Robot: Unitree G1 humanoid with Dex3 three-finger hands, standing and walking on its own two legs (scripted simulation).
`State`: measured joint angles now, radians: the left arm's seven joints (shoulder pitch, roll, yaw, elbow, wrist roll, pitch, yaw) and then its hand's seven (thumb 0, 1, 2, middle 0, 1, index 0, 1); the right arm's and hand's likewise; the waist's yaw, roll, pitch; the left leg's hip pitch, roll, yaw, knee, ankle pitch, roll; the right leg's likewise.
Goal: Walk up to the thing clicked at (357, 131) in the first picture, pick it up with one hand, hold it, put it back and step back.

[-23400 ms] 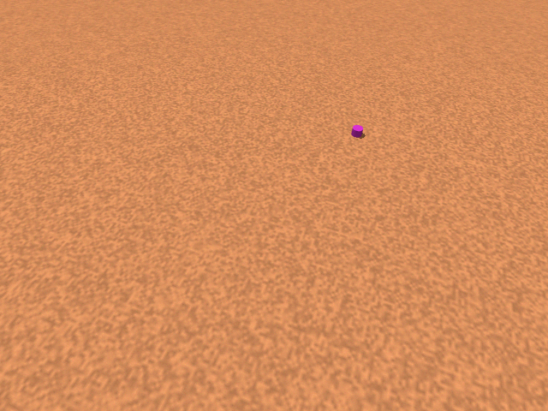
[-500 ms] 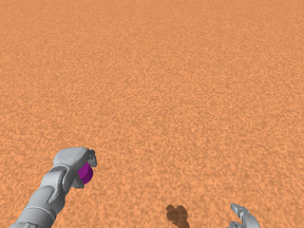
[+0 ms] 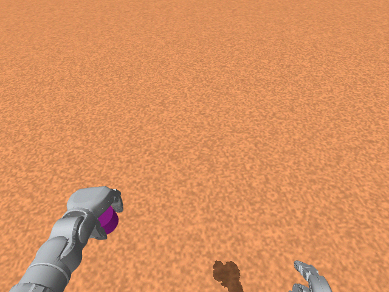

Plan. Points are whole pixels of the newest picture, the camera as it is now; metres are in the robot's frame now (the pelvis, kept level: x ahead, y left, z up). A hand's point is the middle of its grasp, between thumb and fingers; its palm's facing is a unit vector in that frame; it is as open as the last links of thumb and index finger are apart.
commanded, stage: hold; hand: left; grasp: from above
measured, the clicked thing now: (102, 218) +0.31 +0.23 -0.06
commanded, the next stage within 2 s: crouch in 0.14 s
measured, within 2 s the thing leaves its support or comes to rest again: neither
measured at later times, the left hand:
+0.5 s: hand (100, 227) +0.29 +0.23 -0.06, palm faces -0.48 -0.06 -0.87, open 8.1 cm
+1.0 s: hand (119, 235) +0.36 +0.27 -0.29, palm faces -0.41 +0.02 -0.91, open 8.2 cm
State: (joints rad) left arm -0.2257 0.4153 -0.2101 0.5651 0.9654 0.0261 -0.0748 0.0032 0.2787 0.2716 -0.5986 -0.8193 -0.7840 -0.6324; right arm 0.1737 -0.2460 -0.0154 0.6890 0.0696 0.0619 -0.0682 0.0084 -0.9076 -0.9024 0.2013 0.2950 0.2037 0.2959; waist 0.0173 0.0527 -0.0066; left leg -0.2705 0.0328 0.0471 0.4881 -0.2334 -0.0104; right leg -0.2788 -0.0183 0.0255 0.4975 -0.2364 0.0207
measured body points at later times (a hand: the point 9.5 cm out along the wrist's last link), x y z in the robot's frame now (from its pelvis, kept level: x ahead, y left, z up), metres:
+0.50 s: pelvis +0.00 +0.00 +0.00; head +0.03 -0.01 +0.45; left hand +0.31 +0.23 -0.01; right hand +0.15 -0.25 -0.12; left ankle +0.01 +0.13 -0.74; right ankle +0.02 -0.13 -0.74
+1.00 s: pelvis -0.05 +0.01 -0.18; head +0.11 +0.03 +0.24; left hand +0.38 +0.26 -0.24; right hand -0.01 -0.27 -0.30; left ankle +0.01 +0.13 -0.74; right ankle +0.01 -0.13 -0.74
